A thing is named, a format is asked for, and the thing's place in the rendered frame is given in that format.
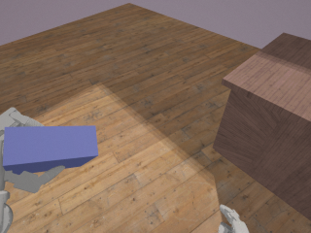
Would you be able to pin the right robot hand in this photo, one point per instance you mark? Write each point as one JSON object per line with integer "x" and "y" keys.
{"x": 237, "y": 226}

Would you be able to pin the sponge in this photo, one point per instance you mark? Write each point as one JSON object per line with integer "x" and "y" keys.
{"x": 37, "y": 149}

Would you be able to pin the left robot hand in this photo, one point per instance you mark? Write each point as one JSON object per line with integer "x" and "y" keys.
{"x": 26, "y": 181}

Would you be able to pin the robot left forearm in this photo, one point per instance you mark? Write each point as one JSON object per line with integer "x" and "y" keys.
{"x": 6, "y": 213}

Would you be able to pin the table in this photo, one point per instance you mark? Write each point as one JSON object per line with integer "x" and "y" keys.
{"x": 266, "y": 126}

